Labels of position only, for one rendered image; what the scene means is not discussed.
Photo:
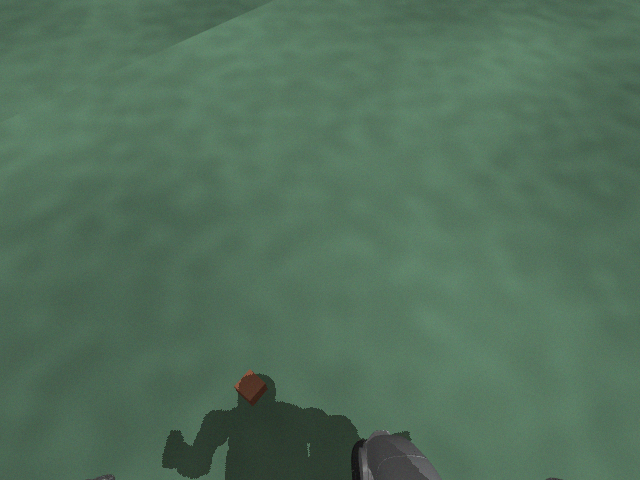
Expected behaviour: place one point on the right robot foot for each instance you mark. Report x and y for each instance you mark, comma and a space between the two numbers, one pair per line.
355, 460

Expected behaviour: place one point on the cube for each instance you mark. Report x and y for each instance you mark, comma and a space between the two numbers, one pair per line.
251, 387

